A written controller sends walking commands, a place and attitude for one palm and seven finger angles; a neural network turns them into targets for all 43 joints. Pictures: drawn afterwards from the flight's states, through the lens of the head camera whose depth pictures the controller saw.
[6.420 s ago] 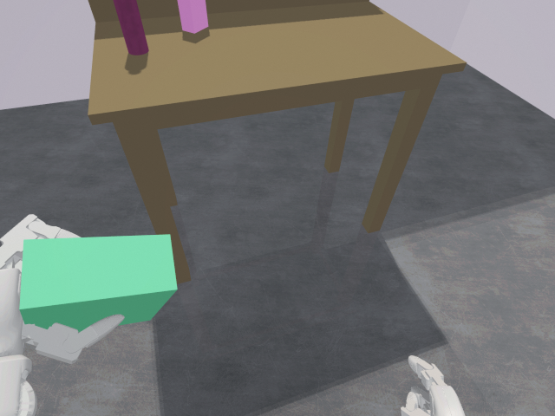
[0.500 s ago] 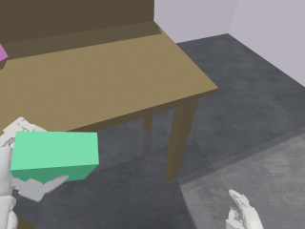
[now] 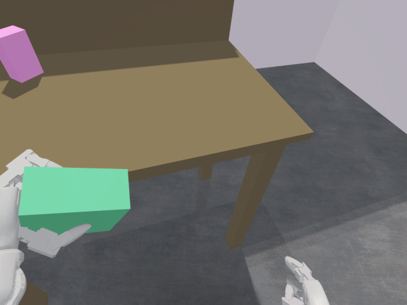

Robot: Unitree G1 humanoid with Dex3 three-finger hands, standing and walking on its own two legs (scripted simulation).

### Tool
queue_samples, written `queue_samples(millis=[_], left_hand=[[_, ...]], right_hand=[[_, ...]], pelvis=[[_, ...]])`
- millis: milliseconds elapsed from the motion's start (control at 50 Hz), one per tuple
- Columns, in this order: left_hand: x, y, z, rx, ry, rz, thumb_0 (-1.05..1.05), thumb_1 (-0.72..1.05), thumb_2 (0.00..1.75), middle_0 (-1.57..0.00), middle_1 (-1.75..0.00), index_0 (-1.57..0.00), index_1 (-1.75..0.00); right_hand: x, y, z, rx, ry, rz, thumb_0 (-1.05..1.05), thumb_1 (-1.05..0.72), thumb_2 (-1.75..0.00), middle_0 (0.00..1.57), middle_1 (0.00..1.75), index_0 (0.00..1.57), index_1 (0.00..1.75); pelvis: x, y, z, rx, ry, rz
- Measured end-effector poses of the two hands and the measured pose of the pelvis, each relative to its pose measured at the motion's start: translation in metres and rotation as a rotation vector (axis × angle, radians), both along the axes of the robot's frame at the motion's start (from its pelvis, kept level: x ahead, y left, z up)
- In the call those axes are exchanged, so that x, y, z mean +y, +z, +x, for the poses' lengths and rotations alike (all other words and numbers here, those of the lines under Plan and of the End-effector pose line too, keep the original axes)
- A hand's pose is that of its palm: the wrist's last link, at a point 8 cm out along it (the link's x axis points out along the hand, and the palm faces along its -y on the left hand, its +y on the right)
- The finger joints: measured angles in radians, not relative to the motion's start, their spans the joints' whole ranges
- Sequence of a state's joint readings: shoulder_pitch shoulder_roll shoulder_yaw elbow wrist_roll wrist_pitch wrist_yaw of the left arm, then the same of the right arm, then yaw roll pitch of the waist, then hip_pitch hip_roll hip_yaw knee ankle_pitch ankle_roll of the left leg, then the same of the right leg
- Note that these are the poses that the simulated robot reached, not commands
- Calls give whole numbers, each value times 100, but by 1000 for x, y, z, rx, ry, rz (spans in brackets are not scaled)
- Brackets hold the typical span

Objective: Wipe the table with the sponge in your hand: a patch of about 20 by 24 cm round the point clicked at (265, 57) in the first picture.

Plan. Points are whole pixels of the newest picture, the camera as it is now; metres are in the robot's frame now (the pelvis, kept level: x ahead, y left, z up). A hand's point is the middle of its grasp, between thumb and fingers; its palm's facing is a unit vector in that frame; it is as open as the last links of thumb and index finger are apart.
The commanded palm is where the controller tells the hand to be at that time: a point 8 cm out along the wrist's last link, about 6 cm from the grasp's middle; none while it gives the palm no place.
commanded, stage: come to a stop and stand still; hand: left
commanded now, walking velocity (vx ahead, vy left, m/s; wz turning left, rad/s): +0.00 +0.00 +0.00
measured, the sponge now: (90, 203) +0.23 +0.22 +0.12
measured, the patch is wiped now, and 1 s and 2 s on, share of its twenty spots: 0.00 0.00 0.00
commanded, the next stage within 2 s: look again from close up in 0.78 s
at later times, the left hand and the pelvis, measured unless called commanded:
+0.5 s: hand (69, 177) +0.26 +0.25 +0.15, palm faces +0.41 -0.83 -0.38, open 10.5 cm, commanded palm +0.20 +0.28 +0.17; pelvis +0.05 +0.00 +0.00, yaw +2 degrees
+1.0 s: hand (76, 174) +0.27 +0.25 +0.15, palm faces +0.42 -0.83 -0.37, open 10.5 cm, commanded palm +0.21 +0.27 +0.17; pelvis +0.06 -0.01 +0.00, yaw +2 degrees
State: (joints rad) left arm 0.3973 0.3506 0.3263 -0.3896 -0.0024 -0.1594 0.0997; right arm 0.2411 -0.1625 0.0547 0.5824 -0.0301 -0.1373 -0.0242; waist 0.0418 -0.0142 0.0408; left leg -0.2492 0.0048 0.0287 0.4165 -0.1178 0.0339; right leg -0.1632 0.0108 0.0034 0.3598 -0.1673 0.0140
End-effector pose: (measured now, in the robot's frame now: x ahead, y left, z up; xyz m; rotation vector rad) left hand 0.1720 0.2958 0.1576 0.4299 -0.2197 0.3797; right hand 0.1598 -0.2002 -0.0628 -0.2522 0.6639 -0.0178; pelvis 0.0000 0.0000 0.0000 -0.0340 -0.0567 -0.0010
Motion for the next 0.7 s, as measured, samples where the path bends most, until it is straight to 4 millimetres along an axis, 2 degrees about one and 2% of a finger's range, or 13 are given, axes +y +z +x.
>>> queue_samples(millis=[160,440,700], left_hand=[[11,2,6,-11,51,-5,0,-52,101,-68,-137,-68,-136],[-1,6,39,11,29,10,0,-52,101,-68,-137,-68,-136],[-10,1,55,53,36,-8,0,-52,101,-68,-137,-68,-136]], right_hand=[[6,-3,20,20,34,-13,1,-90,-90,21,30,21,30],[-10,0,66,4,7,-19,1,-90,-90,20,30,20,30],[-28,-4,79,36,-35,-25,1,-90,-90,20,30,20,30]], pelvis=[[5,0,12,15,24,8],[-2,1,43,46,29,13],[-11,2,60,59,29,13]])
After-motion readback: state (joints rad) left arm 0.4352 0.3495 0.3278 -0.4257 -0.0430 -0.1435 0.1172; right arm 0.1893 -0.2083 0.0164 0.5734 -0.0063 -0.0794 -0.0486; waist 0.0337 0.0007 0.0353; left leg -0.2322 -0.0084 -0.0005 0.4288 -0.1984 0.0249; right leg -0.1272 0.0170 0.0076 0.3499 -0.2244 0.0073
